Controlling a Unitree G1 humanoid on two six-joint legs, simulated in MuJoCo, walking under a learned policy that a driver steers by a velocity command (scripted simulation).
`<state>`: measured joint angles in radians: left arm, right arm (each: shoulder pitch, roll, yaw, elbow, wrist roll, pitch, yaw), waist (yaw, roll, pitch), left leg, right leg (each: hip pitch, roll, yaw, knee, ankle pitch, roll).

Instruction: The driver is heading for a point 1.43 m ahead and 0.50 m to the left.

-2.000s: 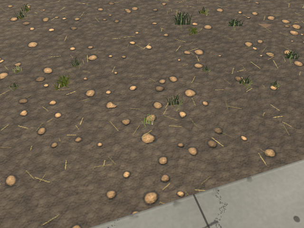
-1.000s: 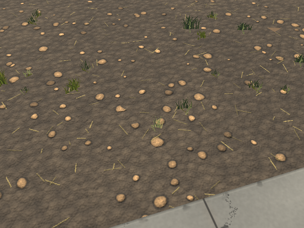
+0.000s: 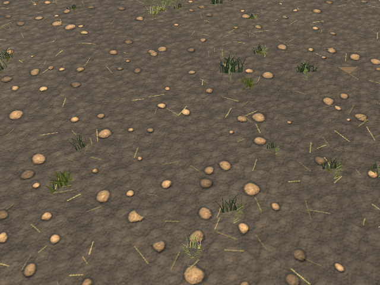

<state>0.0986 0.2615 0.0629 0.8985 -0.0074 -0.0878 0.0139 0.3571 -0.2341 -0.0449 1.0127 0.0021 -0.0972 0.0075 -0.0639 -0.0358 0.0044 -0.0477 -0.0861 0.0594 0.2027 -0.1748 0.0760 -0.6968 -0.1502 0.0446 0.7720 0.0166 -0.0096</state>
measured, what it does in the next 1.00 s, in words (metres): walks ahead, turning left: right foot, then left foot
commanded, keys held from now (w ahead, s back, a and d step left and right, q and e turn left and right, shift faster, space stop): w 0.04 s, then w+q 0.96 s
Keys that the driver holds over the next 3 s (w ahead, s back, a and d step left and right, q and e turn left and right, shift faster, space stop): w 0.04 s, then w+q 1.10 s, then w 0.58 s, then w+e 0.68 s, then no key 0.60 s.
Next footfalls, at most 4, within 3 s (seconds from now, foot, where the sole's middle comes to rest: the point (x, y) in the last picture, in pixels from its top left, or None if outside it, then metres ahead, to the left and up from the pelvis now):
0.20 right None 0.31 -0.16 -0.78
0.74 left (144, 280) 0.54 0.15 -0.78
1.22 right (152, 194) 0.89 0.13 -0.78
1.72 left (64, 191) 0.92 0.49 -0.78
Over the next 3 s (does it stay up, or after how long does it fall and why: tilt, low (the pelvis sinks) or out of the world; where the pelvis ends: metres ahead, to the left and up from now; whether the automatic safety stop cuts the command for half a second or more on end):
stays up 1.36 0.59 -0.02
